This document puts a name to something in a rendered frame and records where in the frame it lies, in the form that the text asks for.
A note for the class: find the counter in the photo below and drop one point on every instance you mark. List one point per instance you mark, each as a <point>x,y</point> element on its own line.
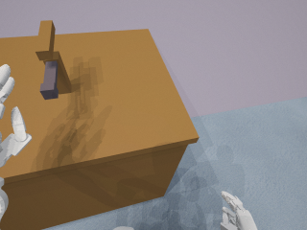
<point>112,138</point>

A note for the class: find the tap lever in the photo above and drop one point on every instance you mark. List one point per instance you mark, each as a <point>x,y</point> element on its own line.
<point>48,88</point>

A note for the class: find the right robot hand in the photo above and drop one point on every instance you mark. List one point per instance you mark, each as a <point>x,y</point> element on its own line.
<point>241,220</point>

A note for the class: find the left robot hand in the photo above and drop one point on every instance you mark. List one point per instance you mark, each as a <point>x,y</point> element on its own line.
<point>16,142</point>

